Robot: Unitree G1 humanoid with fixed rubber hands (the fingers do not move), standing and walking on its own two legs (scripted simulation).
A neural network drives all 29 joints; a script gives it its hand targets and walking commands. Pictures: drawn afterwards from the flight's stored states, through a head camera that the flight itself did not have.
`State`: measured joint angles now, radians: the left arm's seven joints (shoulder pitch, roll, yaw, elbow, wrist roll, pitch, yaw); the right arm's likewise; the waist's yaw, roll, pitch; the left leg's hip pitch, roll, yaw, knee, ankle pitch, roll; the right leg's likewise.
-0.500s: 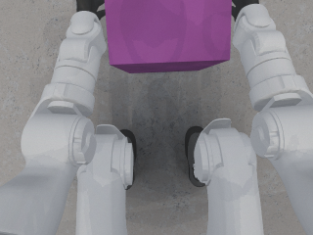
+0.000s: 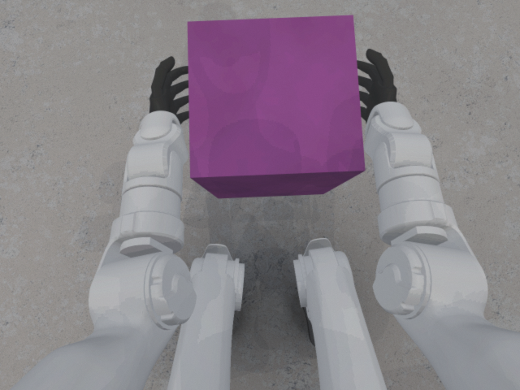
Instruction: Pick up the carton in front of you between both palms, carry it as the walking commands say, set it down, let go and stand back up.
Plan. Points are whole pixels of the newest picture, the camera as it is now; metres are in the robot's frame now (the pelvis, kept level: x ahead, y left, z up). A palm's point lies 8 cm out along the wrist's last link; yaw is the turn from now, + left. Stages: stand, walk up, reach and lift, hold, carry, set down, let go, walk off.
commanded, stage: reach and lift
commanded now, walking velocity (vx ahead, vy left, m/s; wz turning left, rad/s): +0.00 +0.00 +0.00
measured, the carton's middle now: (270, 127) +0.51 -0.02 -0.13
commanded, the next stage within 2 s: none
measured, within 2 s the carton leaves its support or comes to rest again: neither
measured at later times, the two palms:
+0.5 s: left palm (109, 87) +0.47 +0.14 +0.09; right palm (438, 77) +0.46 -0.16 +0.09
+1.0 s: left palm out of the picture +0.42 +0.14 +0.24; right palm out of the picture +0.42 -0.16 +0.24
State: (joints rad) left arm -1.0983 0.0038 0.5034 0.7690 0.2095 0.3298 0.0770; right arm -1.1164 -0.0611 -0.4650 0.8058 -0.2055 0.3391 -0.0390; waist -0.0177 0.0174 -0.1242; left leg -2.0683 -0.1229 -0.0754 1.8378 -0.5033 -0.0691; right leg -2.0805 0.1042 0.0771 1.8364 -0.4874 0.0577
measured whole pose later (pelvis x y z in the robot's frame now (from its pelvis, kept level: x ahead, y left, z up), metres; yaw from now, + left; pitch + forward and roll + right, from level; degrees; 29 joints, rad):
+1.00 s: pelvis +0.10 +0.00 +0.27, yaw -1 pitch +15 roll +0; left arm -0.35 -0.13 0.31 0.56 0.17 0.32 0.06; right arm -0.36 0.11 -0.30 0.57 -0.18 0.33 -0.04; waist -0.01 0.01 -0.18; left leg -0.72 -0.08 -0.14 0.82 -0.36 -0.02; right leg -0.73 0.07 0.13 0.82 -0.35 0.02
